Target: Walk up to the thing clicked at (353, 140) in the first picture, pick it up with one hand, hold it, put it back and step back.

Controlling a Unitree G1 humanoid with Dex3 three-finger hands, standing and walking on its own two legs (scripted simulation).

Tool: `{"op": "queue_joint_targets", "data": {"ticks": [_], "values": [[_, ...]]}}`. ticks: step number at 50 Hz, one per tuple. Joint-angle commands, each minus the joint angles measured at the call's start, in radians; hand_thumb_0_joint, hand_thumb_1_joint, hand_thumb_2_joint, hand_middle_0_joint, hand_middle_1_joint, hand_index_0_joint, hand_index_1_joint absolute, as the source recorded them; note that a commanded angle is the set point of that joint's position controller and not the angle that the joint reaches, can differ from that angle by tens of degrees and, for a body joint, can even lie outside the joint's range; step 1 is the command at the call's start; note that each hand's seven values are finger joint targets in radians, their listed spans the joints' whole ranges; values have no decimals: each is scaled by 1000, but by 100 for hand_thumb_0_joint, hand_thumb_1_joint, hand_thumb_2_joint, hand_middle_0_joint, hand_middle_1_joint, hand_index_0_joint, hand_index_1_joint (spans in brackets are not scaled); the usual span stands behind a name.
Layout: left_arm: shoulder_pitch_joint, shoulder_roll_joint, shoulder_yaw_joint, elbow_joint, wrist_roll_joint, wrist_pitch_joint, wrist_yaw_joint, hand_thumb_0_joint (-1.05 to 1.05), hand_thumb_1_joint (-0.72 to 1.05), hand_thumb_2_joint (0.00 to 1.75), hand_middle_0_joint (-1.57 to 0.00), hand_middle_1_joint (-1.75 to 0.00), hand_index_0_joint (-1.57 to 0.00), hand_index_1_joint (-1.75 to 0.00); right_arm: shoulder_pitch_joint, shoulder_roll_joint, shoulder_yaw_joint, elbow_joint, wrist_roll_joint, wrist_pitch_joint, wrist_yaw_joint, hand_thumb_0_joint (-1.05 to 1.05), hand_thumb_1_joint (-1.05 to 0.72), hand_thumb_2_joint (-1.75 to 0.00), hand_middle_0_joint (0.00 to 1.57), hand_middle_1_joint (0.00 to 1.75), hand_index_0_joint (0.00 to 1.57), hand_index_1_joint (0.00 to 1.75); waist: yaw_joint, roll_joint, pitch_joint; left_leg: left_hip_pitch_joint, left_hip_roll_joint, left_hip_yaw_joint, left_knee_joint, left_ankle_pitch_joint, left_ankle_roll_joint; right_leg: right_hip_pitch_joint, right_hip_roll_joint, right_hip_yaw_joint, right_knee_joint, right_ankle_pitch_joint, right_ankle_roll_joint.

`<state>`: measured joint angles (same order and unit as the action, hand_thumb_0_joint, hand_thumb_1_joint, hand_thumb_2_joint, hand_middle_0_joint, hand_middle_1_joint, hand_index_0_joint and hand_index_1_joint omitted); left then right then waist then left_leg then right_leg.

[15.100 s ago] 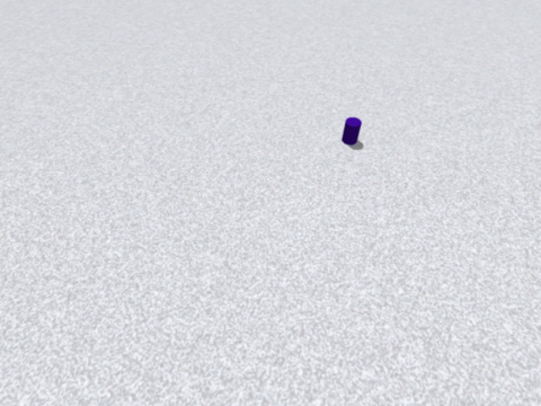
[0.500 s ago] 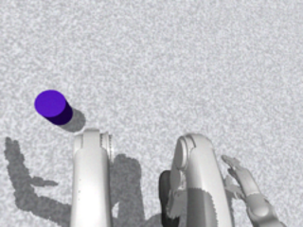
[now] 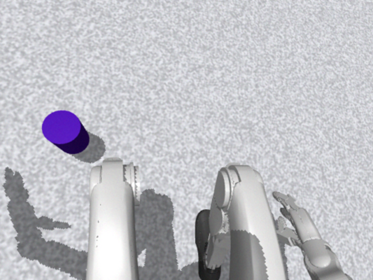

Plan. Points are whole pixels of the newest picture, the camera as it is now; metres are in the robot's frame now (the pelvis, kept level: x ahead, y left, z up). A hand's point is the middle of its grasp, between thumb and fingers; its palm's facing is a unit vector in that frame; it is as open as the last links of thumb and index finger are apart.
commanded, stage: go down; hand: left
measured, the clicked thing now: (68, 133) +0.41 +0.31 -0.28
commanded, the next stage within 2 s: none
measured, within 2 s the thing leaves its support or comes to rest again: neither
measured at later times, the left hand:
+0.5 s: hand out of the picture +0.28 +0.50 +0.04, palm faces +0.45 -0.89 -0.04, open 17.7 cm
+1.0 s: hand out of the picture +0.28 +0.50 +0.04, palm faces +0.46 -0.89 -0.04, open 17.7 cm
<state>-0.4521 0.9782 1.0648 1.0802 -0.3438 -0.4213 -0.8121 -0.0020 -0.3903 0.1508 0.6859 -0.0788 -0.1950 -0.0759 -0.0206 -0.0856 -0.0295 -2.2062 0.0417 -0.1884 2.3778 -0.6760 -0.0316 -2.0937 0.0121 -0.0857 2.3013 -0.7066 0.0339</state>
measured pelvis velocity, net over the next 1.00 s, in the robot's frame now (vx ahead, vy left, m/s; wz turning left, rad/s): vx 0.00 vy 0.00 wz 0.00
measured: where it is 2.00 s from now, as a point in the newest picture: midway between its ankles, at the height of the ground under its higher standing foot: (163, 259)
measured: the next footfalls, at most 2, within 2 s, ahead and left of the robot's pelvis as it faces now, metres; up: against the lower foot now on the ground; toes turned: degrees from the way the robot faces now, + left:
none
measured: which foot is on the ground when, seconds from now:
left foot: down 0.00-1.00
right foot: down 0.00-1.00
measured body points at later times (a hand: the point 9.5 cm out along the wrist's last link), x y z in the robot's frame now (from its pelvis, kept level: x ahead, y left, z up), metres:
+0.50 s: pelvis +0.00 +0.00 +0.00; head +0.19 +0.10 +0.39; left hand +0.25 +0.55 +0.04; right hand +0.22 -0.26 -0.08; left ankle +0.09 +0.14 -0.31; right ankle +0.10 -0.13 -0.31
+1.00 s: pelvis +0.00 +0.00 +0.00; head +0.20 +0.10 +0.39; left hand +0.25 +0.55 +0.04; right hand +0.22 -0.26 -0.08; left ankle +0.09 +0.14 -0.31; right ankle +0.10 -0.13 -0.31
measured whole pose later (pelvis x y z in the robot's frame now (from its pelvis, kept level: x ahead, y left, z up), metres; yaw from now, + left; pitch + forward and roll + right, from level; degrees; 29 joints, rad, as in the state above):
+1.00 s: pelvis +0.00 +0.00 +0.00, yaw +0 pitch +28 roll -9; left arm -0.45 0.99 1.07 1.08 -0.35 -0.42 -0.82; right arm 0.00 -0.39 0.15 0.68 -0.08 -0.20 -0.07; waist -0.02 -0.09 -0.03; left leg -2.20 0.04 -0.19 2.38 -0.67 -0.03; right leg -2.09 0.01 -0.08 2.30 -0.71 0.04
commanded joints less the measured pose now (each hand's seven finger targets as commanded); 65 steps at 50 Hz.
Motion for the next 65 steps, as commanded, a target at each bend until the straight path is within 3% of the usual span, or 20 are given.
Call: {"op": "queue_joint_targets", "data": {"ticks": [1,5,7,9,10,17,23,28,35,36,41,46,49,51,54,55,59,61,63,65], "values": [[-70,460,62,-187,-44,-52,2,0,-60,13,-3,-8,-3,-9,78,-248,-90,-56,14,-29,-22,0,-90,-90,20,30,20,30,66,336,-609,492,2,96,-341,103,42,208,40,-63,-208,103,-70],[-71,465,72,-198,-49,-54,4,0,-61,12,-3,-8,-3,-9,84,-252,-94,-54,12,-28,-23,0,-90,-90,20,30,20,30,70,327,-623,504,3,98,-329,138,42,220,41,-59,-211,127,-70],[-82,423,37,-186,-45,-52,-1,0,-61,12,-3,-8,-3,-9,88,-256,-99,-50,11,-29,-23,0,-90,-90,20,30,20,30,48,318,-601,505,4,93,-325,134,42,206,40,-63,-211,125,-70],[-108,477,62,-196,-41,-59,5,0,-61,12,-3,-8,-3,-9,83,-250,-93,-52,11,-31,-23,0,-90,-90,20,30,20,30,58,316,-600,479,4,93,-330,111,46,219,40,-60,-214,109,-69],[-103,457,53,-166,-42,-61,5,0,-61,11,-3,-7,-3,-8,85,-250,-88,-50,11,-28,-23,0,-90,-90,20,30,20,30,45,312,-582,473,4,92,-328,108,46,218,40,-65,-211,108,-69],[-88,487,66,-182,-37,-60,0,0,-61,12,-3,-8,-3,-9,81,-257,-92,-60,13,-29,-20,0,-90,-90,20,30,20,30,69,342,-594,490,3,94,-354,61,44,208,42,-66,-212,75,-70],[-84,440,38,-180,-48,-51,-5,0,-61,13,-3,-8,-3,-9,87,-259,-97,-52,17,-29,-19,0,-90,-90,20,30,20,30,57,329,-577,494,2,91,-348,64,42,181,41,-66,-219,73,-70],[-124,495,64,-207,-46,-63,1,0,-61,12,-3,-8,-3,-9,80,-257,-94,-55,17,-31,-18,0,-91,-90,20,30,20,30,58,319,-590,478,2,93,-340,60,46,199,41,-61,-220,70,-68],[-77,467,61,-183,-47,-56,-8,0,-61,11,-4,-7,-3,-8,87,-258,-96,-55,17,-31,-19,0,-91,-90,20,30,20,30,69,324,-595,500,2,91,-347,94,42,191,40,-63,-212,90,-71],[-74,484,80,-189,-51,-57,-9,0,-61,12,-3,-8,-3,-9,86,-258,-92,-60,16,-30,-19,0,-91,-90,20,30,20,30,74,333,-611,513,2,90,-342,117,40,203,41,-64,-209,106,-72],[-69,445,56,-157,-56,-53,-12,0,-61,12,-3,-7,-3,-8,89,-252,-89,-52,16,-33,-20,0,-91,-90,20,30,20,30,51,307,-599,480,1,97,-323,128,46,226,41,-61,-217,120,-67],[-97,495,81,-196,-50,-63,-8,0,-61,13,-3,-8,-3,-9,84,-257,-90,-56,14,-29,-20,0,-90,-90,20,30,20,30,72,332,-611,503,3,94,-337,120,42,221,41,-62,-210,111,-70],[-107,490,63,-210,-43,-58,-12,0,-61,11,-3,-7,-3,-8,85,-263,-94,-57,13,-31,-20,0,-91,-90,20,30,20,30,57,353,-607,510,3,89,-346,99,40,205,41,-66,-205,97,-71],[-92,495,71,-203,-42,-54,-12,0,-61,10,-4,-7,-3,-8,83,-258,-90,-57,18,-27,-22,0,-91,-90,20,30,20,30,66,364,-608,519,3,86,-357,92,39,192,40,-68,-203,94,-72],[-75,452,51,-183,-51,-48,-17,0,-60,12,-3,-7,-2,-8,78,-259,-95,-64,19,-29,-20,0,-90,-90,20,30,20,30,59,333,-583,486,0,93,-352,64,44,197,41,-65,-219,78,-70],[-84,476,65,-180,-52,-46,-15,0,-61,12,-3,-8,-3,-9,81,-252,-89,-60,18,-31,-19,0,-90,-90,20,30,20,30,65,315,-595,466,-1,98,-341,76,47,224,42,-60,-224,83,-68],[-87,476,64,-192,-51,-52,-13,0,-61,11,-3,-8,-3,-8,73,-257,-90,-67,18,-30,-20,0,-91,-90,20,30,20,30,66,335,-583,490,3,87,-352,63,43,186,42,-68,-212,74,-71],[-72,447,52,-174,-56,-52,-15,0,-61,11,-3,-7,-3,-8,73,-261,-94,-66,20,-33,-20,0,-91,-90,20,30,20,30,57,320,-577,484,1,89,-347,62,44,188,43,-69,-212,74,-70],[-104,493,77,-192,-57,-59,-11,0,-61,11,-3,-7,-3,-8,76,-256,-90,-63,17,-36,-19,0,-91,-90,20,30,20,30,65,307,-598,470,0,97,-333,79,46,212,43,-58,-218,82,-68],[-92,468,57,-183,-50,-57,-13,0,-61,11,-3,-8,-3,-9,81,-256,-93,-63,16,-34,-21,0,-91,-90,20,30,20,30,57,312,-598,480,1,99,-333,87,46,215,42,-57,-221,89,-67]]}}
